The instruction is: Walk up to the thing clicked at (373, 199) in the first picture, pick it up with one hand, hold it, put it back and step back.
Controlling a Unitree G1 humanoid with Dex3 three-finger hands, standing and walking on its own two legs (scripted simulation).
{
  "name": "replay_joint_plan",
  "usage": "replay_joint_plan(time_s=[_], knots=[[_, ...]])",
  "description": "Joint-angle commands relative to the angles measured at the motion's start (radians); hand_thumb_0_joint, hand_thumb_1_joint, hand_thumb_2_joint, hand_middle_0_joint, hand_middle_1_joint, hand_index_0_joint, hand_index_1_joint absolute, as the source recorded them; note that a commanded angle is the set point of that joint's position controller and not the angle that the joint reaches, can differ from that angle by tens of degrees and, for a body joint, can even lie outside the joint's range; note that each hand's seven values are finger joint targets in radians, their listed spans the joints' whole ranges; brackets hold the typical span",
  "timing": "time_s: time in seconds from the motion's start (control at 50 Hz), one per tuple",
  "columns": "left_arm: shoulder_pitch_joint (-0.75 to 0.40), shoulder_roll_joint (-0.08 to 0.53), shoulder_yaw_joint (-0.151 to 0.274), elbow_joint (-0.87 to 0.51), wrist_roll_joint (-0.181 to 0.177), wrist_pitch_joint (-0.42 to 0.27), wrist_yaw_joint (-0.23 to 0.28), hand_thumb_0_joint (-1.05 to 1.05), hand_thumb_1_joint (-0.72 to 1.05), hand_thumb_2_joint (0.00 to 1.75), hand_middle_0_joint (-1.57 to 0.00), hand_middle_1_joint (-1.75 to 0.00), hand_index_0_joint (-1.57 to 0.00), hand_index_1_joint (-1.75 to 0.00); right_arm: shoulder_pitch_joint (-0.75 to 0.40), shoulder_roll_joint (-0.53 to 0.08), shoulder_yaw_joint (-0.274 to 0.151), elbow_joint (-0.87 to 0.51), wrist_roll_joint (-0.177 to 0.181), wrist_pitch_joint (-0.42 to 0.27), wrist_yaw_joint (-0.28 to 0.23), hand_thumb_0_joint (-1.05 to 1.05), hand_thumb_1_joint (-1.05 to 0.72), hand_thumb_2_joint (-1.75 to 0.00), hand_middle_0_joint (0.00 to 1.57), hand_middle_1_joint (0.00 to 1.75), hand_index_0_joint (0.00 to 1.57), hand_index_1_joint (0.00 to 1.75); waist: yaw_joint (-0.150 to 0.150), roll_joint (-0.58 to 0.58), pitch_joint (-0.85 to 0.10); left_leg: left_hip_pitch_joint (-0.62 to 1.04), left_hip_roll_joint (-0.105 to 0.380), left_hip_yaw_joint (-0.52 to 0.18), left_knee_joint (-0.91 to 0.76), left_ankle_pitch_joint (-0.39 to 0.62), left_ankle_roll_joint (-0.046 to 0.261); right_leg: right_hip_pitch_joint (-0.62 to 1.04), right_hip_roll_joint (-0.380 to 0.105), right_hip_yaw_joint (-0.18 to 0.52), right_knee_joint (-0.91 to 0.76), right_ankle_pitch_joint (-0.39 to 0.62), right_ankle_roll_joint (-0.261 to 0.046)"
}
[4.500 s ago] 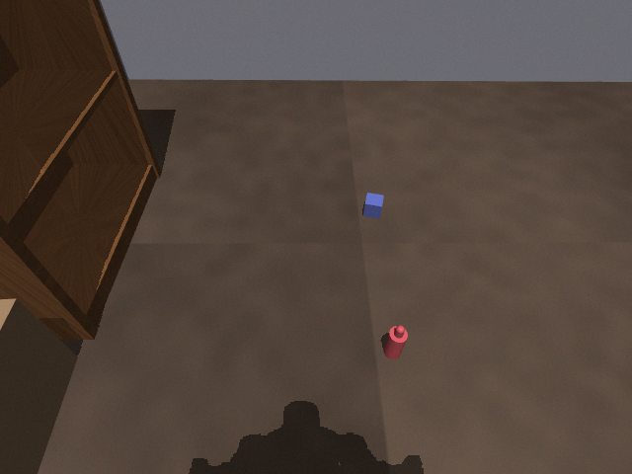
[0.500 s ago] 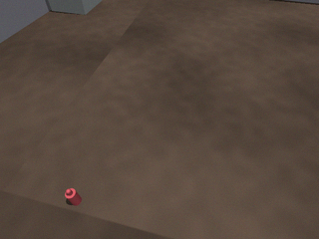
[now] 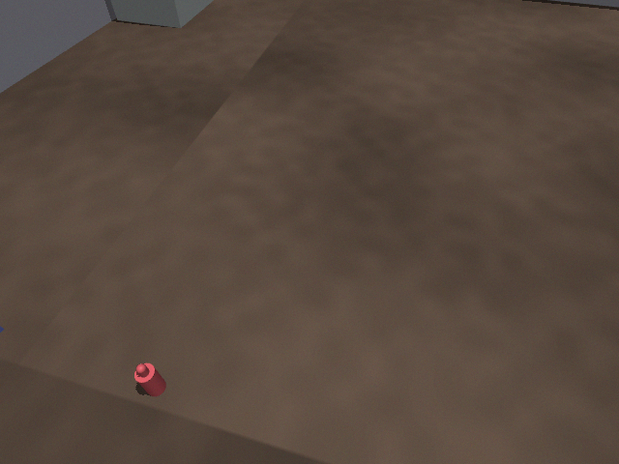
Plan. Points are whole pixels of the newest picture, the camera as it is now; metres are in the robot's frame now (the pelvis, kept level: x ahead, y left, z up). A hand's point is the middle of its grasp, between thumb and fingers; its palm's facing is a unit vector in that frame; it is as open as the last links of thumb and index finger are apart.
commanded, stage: stand
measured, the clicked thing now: out of the picture +0.68 +1.11 -0.75
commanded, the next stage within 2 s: walk up in 1.84 s
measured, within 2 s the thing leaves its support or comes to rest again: neither
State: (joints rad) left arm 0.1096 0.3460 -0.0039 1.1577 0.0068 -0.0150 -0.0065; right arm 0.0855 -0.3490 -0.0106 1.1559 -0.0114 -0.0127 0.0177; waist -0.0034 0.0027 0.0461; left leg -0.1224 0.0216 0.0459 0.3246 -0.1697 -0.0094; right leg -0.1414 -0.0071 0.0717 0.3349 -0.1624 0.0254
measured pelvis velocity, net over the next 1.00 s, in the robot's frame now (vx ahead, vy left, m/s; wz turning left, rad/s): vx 0.02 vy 0.00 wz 0.02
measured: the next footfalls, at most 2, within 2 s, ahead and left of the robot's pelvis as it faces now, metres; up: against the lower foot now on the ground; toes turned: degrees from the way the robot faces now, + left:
none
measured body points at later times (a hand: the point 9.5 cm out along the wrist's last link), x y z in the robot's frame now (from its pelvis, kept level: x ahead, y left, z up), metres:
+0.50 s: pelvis +0.01 +0.00 +0.00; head +0.02 +0.00 +0.45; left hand +0.09 +0.30 -0.13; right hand +0.09 -0.30 -0.13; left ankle +0.01 +0.12 -0.75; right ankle +0.01 -0.14 -0.75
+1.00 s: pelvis +0.02 +0.00 +0.00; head +0.03 +0.00 +0.45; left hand +0.08 +0.31 -0.13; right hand +0.10 -0.30 -0.13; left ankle +0.01 +0.12 -0.75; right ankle +0.01 -0.14 -0.75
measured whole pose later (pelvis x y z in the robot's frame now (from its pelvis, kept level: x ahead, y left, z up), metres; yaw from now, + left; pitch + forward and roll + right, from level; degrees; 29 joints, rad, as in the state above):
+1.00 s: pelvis +0.02 +0.00 +0.00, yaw +1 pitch -1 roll +0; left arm 0.11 0.35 0.00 1.13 0.01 -0.01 0.00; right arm 0.10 -0.35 -0.01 1.14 -0.01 -0.01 0.01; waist 0.00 0.00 0.05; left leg -0.11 0.01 0.03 0.32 -0.19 0.00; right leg -0.11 -0.02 0.06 0.32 -0.18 0.03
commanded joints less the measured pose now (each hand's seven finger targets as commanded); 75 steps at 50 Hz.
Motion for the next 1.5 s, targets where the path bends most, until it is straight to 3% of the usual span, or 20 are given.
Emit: replay_joint_plan(time_s=[0.0,0.1,0.16,0.28,0.44,0.52,0.66,0.84,0.88,1.0,1.08,1.22,1.36,1.48], knots=[[-0.04,0.216,0.036,-0.064,-0.002,-0.024,0.017,0.0,0.9,0.9,-0.2,-0.3,-0.2,-0.3,-0.04,-0.212,-0.038,-0.063,0.004,-0.021,-0.016,0.0,-0.9,-0.9,0.2,0.3,0.2,0.3,-0.008,-0.009,-0.072,0.039,0.116,-0.101,-0.059,0.056,0.028,-0.009,-0.105,0.072,-0.054,0.123,-0.042],[-0.039,0.216,0.038,-0.065,0.001,-0.023,0.017,0.0,0.9,0.9,-0.2,-0.3,-0.2,-0.3,-0.041,-0.212,-0.037,-0.063,0.005,-0.016,-0.015,0.0,-0.9,-0.9,0.2,0.3,0.2,0.3,-0.008,-0.011,-0.056,0.019,0.113,-0.108,-0.068,-0.002,0.03,-0.009,-0.103,0.066,-0.065,0.067,-0.04],[-0.034,0.216,0.039,-0.069,0.002,-0.023,0.016,0.0,0.9,0.9,-0.2,-0.3,-0.2,-0.3,-0.042,-0.212,-0.036,-0.067,0.005,-0.02,-0.016,0.0,-0.9,-0.9,0.2,0.3,0.2,0.3,-0.006,0.003,-0.078,0.053,0.121,-0.107,-0.06,0.078,0.029,-0.006,-0.106,0.063,-0.051,0.131,-0.04],[-0.044,0.215,0.04,-0.077,-0.001,-0.02,0.017,0.0,0.9,0.9,-0.2,-0.3,-0.2,-0.3,-0.033,-0.213,-0.036,-0.068,0.002,-0.019,-0.019,0.0,-0.9,-0.9,0.2,0.3,0.2,0.3,-0.006,0.004,-0.08,0.034,0.118,-0.104,-0.061,0.067,0.027,0.014,-0.108,0.059,-0.054,0.113,-0.042],[-0.042,0.212,0.039,-0.081,0.001,-0.018,0.017,0.0,0.9,0.9,-0.2,-0.3,-0.2,-0.3,-0.033,-0.216,-0.039,-0.069,0.005,-0.022,-0.022,0.0,-0.9,-0.9,0.2,0.3,0.2,0.3,-0.003,0.0,-0.099,0.061,0.122,-0.104,-0.048,0.164,0.027,0.032,-0.111,0.051,-0.041,0.187,-0.042],[-0.041,0.213,0.04,-0.076,-0.001,-0.014,0.017,0.0,0.9,0.9,-0.2,-0.3,-0.2,-0.3,-0.032,-0.211,-0.035,-0.067,0.003,-0.018,-0.022,0.0,-0.9,-0.9,0.2,0.3,0.2,0.3,-0.003,-0.009,-0.052,0.024,0.115,-0.109,-0.07,0.061,0.025,0.009,-0.107,0.052,-0.056,0.099,-0.04],[-0.043,0.216,0.041,-0.083,0.0,-0.019,0.019,0.0,0.9,0.9,-0.2,-0.3,-0.2,-0.3,-0.028,-0.211,-0.037,-0.072,0.004,-0.017,-0.02,0.0,-0.9,-0.9,0.2,0.3,0.2,0.3,-0.007,-0.008,-0.074,0.04,0.113,-0.106,-0.057,0.103,0.028,0.022,-0.113,0.053,-0.055,0.145,-0.04],[-0.034,0.221,0.041,-0.085,0.0,-0.016,0.017,0.0,0.9,0.9,-0.2,-0.3,-0.2,-0.3,-0.029,-0.207,-0.034,-0.074,0.004,-0.019,-0.021,0.0,-0.9,-0.9,0.2,0.3,0.2,0.3,-0.004,-0.007,-0.071,0.051,0.115,-0.112,-0.063,0.112,0.024,0.012,-0.11,0.045,-0.053,0.128,-0.042],[-0.034,0.216,0.041,-0.087,0.004,-0.018,0.019,0.0,0.9,0.9,-0.2,-0.3,-0.2,-0.3,-0.026,-0.212,-0.037,-0.076,0.003,-0.02,-0.022,0.0,-0.9,-0.9,0.2,0.3,0.2,0.3,-0.003,-0.003,-0.09,0.059,0.119,-0.11,-0.05,0.162,0.03,0.032,-0.115,0.043,-0.046,0.179,-0.04],[-0.023,0.213,0.04,-0.085,0.001,-0.015,0.018,0.0,0.9,0.9,-0.2,-0.3,-0.2,-0.3,-0.026,-0.212,-0.036,-0.075,0.005,-0.019,-0.024,0.0,-0.9,-0.9,0.2,0.3,0.2,0.3,-0.001,-0.001,-0.073,0.057,0.113,-0.11,-0.06,0.114,0.026,0.015,-0.11,0.042,-0.054,0.128,-0.04],[-0.027,0.21,0.039,-0.088,0.003,-0.016,0.019,0.0,0.9,0.9,-0.2,-0.3,-0.2,-0.3,-0.027,-0.216,-0.038,-0.079,0.005,-0.018,-0.023,0.0,-0.9,-0.9,0.2,0.3,0.2,0.3,-0.001,-0.009,-0.094,0.067,0.118,-0.108,-0.045,0.172,0.031,0.04,-0.115,0.037,-0.045,0.18,-0.042],[-0.019,0.215,0.04,-0.089,0.001,-0.014,0.019,0.0,0.9,0.9,-0.2,-0.3,-0.2,-0.3,-0.027,-0.212,-0.037,-0.079,0.004,-0.017,-0.024,0.0,-0.9,-0.9,0.2,0.3,0.2,0.3,-0.001,-0.001,-0.073,0.064,0.115,-0.106,-0.054,0.131,0.03,0.022,-0.114,0.042,-0.054,0.149,-0.042],[-0.018,0.214,0.04,-0.094,0.002,-0.017,0.021,0.0,0.9,0.9,-0.2,-0.3,-0.2,-0.3,-0.028,-0.217,-0.041,-0.084,0.007,-0.017,-0.024,0.0,-0.9,-0.9,0.2,0.3,0.2,0.3,-0.001,-0.005,-0.092,0.081,0.117,-0.105,-0.037,0.205,0.031,0.041,-0.116,0.036,-0.046,0.221,-0.041],[-0.023,0.218,0.043,-0.097,0.003,-0.016,0.022,0.0,0.9,0.9,-0.2,-0.3,-0.2,-0.3,-0.023,-0.214,-0.04,-0.087,0.006,-0.016,-0.025,0.0,-0.9,-0.9,0.2,0.3,0.2,0.3,-0.003,-0.001,-0.081,0.067,0.115,-0.104,-0.045,0.186,0.031,0.042,-0.117,0.038,-0.048,0.204,-0.041]])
